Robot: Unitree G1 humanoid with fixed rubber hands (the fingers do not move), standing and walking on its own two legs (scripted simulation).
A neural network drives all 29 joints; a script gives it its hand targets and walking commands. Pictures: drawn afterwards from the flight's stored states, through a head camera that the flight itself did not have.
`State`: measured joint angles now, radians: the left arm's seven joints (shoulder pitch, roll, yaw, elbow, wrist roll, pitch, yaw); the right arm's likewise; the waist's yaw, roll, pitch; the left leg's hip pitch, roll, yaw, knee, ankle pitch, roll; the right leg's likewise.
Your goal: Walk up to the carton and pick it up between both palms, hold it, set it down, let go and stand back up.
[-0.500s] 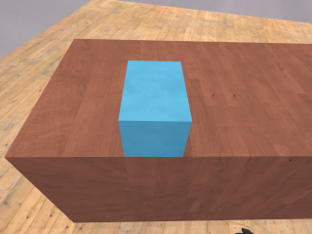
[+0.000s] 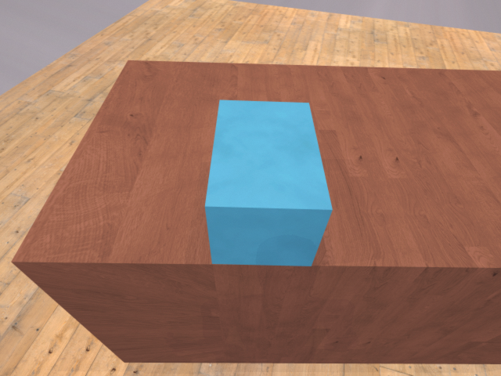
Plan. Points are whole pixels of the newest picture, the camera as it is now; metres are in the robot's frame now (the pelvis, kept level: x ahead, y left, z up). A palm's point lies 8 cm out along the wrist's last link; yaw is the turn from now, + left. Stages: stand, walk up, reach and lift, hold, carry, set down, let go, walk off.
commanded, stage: walk up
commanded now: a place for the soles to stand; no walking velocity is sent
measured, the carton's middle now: (263, 178) +0.47 -0.03 +0.05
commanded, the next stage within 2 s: reach and lift in 0.74 s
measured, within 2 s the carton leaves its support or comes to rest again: neither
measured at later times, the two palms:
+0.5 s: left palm out of the picture +0.05 +0.27 -0.09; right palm out of the picture +0.11 -0.26 -0.09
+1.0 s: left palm out of the picture +0.15 +0.24 -0.06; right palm out of the picture +0.14 -0.26 -0.08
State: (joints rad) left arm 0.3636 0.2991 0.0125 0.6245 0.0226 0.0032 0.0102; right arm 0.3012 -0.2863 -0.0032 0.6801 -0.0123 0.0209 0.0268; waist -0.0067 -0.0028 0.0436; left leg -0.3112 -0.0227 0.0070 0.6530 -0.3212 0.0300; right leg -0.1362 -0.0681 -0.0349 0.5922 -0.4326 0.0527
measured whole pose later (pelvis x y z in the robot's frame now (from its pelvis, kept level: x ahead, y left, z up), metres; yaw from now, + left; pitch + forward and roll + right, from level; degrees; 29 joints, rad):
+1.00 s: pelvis -0.03 -0.02 +0.01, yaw +1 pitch -3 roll -1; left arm 0.14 0.27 0.05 0.42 0.03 0.24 0.02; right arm 0.00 -0.23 -0.04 0.97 -0.01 -0.26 0.06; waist 0.00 -0.02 0.13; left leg -0.25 0.02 -0.03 0.53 -0.18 -0.02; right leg -0.08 -0.01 -0.04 0.48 -0.32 0.01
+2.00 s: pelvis -0.01 -0.02 +0.03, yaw -4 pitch -3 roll +0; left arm 0.27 0.27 0.04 -0.08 -0.18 0.22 -0.01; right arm 0.28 -0.13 0.02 -0.01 0.15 0.07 -0.11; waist 0.08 -0.01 0.04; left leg -0.10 0.03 0.05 0.29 -0.13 -0.02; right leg 0.02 -0.01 0.03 0.25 -0.22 0.01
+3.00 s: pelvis -0.03 -0.02 +0.02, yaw -5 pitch +0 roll +0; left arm -0.52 0.27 0.18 0.23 -0.16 0.54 0.01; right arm -0.56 -0.22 0.05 0.41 0.34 0.27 -0.21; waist 0.03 -0.02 0.05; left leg -0.22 0.05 0.06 0.33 -0.12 -0.02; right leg -0.11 0.01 0.03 0.32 -0.22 0.01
